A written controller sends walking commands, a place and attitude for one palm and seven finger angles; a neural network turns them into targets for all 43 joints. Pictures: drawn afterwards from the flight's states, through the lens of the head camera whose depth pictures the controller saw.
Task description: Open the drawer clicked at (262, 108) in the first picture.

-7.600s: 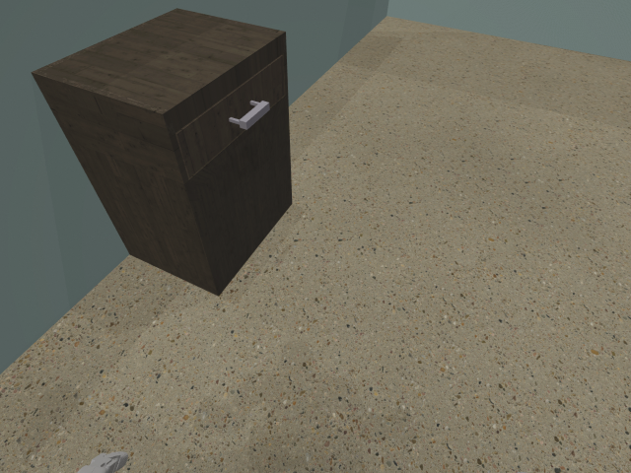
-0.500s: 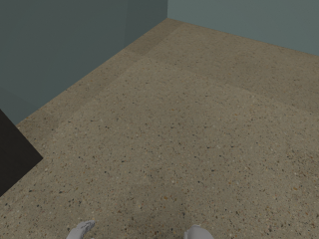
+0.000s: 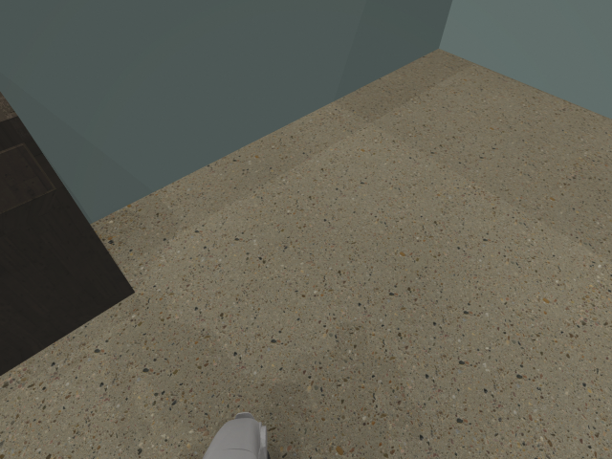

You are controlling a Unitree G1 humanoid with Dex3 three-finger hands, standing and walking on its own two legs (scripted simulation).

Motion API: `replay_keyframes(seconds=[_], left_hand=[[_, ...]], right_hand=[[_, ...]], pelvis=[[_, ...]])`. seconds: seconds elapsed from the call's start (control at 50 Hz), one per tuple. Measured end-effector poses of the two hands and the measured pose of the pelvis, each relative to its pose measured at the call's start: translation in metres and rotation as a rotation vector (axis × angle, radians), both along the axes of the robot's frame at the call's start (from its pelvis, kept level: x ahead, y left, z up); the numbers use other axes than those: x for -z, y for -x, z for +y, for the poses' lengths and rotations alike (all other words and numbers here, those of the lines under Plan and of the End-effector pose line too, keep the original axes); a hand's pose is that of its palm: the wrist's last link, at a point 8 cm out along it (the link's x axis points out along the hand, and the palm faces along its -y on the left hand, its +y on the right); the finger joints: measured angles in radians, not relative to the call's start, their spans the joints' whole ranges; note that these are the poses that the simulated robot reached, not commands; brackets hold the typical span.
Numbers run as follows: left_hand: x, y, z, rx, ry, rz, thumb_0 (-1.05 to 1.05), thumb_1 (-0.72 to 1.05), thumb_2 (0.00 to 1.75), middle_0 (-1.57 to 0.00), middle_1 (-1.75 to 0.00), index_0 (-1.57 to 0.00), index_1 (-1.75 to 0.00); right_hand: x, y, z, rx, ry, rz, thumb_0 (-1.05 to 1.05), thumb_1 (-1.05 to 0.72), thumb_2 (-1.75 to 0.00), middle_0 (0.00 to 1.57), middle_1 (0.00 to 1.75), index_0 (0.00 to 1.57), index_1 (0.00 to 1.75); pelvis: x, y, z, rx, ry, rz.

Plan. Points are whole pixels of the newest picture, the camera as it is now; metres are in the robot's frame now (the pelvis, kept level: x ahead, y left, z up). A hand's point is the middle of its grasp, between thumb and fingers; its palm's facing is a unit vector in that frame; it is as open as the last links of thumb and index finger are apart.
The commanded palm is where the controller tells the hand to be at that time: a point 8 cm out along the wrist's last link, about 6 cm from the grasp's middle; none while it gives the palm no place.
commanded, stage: turn to face it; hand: left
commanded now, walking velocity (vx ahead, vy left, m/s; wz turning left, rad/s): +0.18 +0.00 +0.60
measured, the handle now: out of the picture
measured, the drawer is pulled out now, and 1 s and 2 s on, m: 0.00 0.00 0.00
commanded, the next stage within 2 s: take the last steps up to it in 1.26 s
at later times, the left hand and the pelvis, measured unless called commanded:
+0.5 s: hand (136, 424) +0.19 +0.28 -0.15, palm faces +0.30 -0.92 -0.24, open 7.4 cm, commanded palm none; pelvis +0.12 +0.04 +0.00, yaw +15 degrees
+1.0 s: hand out of the picture +0.08 +0.19 -0.15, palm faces +0.54 -0.79 -0.28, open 7.4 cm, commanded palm none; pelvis +0.13 -0.01 +0.00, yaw +34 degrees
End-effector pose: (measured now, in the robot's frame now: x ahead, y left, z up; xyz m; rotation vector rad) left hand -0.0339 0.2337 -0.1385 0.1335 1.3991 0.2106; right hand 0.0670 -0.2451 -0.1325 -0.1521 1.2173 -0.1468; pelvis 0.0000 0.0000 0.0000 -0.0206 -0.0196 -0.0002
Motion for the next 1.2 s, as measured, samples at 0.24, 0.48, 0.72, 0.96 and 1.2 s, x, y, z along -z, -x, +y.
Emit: replay_keyframes(seconds=[0.24,0.48,0.72,0.96,1.2], left_hand=[[0.03,-0.048,0.043,-0.168,0.045,0.052,0.01,0.91,0.9,-0.2,-0.29,-0.2,-0.3],[-0.012,-0.189,0.086,-0.169,-0.072,-0.295,0.0,0.91,0.9,-0.19,-0.29,-0.2,-0.3],[-0.031,-0.21,0.046,-0.214,-0.158,-0.351,0.01,0.91,0.9,-0.2,-0.29,-0.2,-0.3],[-0.031,-0.109,-0.002,-0.439,-0.143,-0.195,0.01,0.9,0.9,-0.2,-0.3,-0.21,-0.3],[0.016,0.039,-0.012,-0.686,-0.053,0.014,0.01,0.9,0.9,-0.2,-0.3,-0.2,-0.3]], right_hand=[[-0.011,-0.187,0.07,-0.244,0.066,-0.196,0.01,-0.91,-0.9,0.2,0.3,0.2,0.3],[-0.009,-0.175,0.077,-0.248,0.026,-0.04,0.01,-0.91,-0.9,0.2,0.3,0.2,0.3],[0.022,-0.174,0.014,-0.275,0.029,0.117,0.01,-0.91,-0.9,0.2,0.3,0.2,0.3],[0.013,-0.24,0.024,-0.492,0.037,0.104,0.01,-0.91,-0.9,0.2,0.3,0.2,0.3],[-0.009,-0.298,0.148,-0.764,0.045,-0.146,0.01,-0.91,-0.9,0.2,0.3,0.19,0.3]], pelvis=[[0.019,-0.079,0.049,-0.119,0.009,-0.004],[0.001,-0.113,0.047,-0.25,0.006,0.016],[0.009,-0.135,0.003,-0.397,-0.014,0.033],[-0.003,-0.136,-0.011,-0.568,-0.067,0.023],[0.016,-0.1,0.02,-0.671,-0.025,0.01]])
